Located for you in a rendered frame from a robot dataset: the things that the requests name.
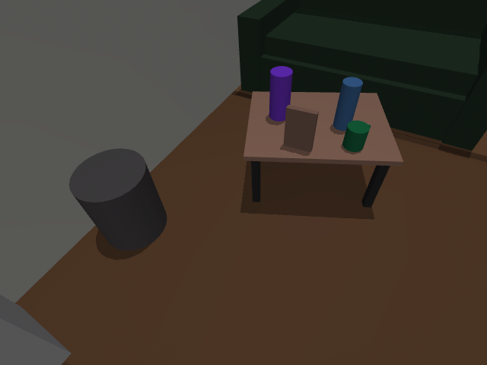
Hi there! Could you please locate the coffee table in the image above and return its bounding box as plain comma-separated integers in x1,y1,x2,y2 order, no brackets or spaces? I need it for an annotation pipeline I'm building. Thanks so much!
243,91,403,208

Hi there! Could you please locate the sofa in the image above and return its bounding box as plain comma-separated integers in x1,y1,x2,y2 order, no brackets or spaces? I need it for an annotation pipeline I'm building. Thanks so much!
237,0,487,151

